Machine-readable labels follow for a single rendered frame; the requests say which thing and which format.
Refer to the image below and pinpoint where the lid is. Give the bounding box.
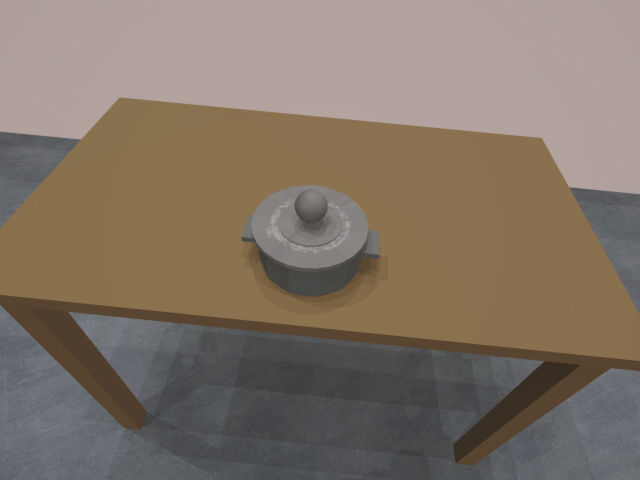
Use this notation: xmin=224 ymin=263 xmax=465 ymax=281
xmin=251 ymin=185 xmax=368 ymax=272

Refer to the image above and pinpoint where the pot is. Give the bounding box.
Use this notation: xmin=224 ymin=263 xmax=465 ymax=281
xmin=241 ymin=215 xmax=380 ymax=296

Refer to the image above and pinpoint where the table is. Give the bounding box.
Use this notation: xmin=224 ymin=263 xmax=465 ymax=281
xmin=0 ymin=98 xmax=640 ymax=465

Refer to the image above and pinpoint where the knob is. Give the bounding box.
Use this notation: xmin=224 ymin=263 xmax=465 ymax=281
xmin=295 ymin=189 xmax=328 ymax=223

